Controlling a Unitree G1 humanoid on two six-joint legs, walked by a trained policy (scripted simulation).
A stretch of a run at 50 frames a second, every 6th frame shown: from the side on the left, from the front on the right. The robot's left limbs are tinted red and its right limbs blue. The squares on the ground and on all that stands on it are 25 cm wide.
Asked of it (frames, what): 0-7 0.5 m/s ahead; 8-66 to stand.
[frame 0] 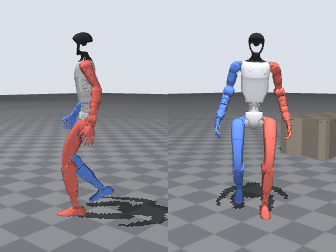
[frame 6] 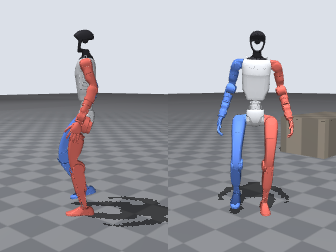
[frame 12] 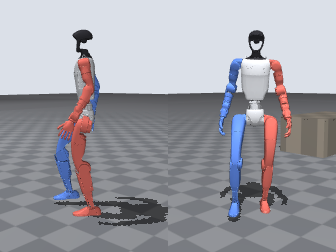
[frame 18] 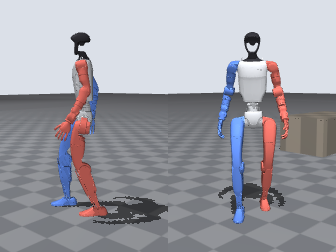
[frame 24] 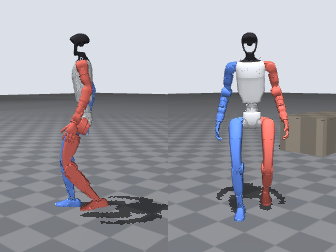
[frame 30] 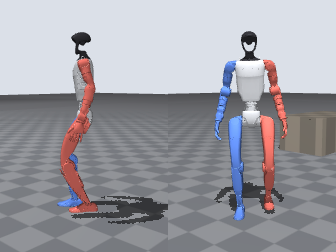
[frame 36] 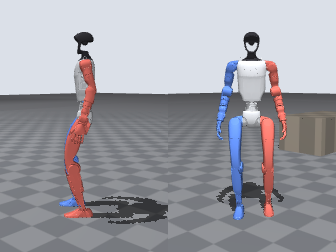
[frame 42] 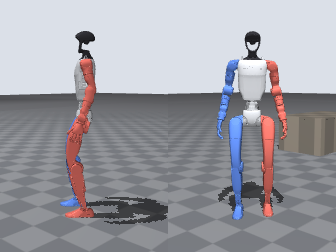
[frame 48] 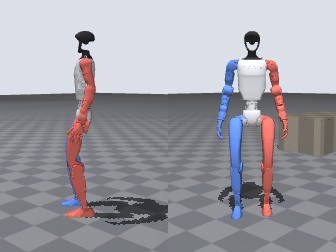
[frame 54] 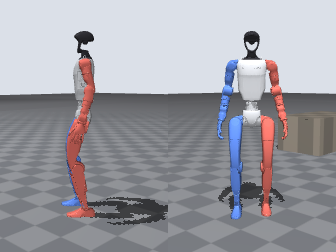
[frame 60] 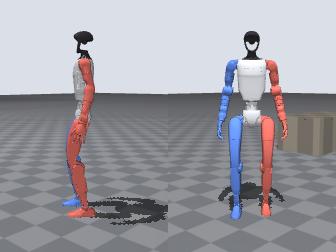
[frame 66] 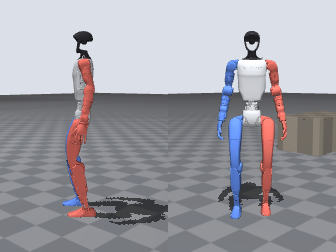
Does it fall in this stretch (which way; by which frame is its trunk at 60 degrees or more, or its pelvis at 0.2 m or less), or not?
no
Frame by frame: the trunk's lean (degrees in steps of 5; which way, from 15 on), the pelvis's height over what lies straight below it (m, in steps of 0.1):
0: 5, 0.8
6: 5, 0.8
12: 5, 0.8
18: 5, 0.8
24: 5, 0.8
30: 5, 0.8
36: 0, 0.8
42: 0, 0.8
48: 0, 0.8
54: 0, 0.8
60: 0, 0.8
66: 0, 0.8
